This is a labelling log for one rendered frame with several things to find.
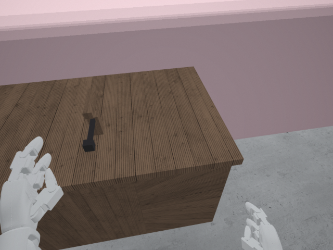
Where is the left robot forearm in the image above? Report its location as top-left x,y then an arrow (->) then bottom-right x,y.
0,227 -> 41,250

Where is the left robot hand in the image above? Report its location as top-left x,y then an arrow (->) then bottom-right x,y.
0,136 -> 63,234

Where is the tap lever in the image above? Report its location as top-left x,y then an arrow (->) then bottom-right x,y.
82,118 -> 96,152

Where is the counter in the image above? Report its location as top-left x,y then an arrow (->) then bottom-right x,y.
0,67 -> 244,250

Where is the right robot hand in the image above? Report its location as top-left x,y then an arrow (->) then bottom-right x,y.
241,202 -> 283,250

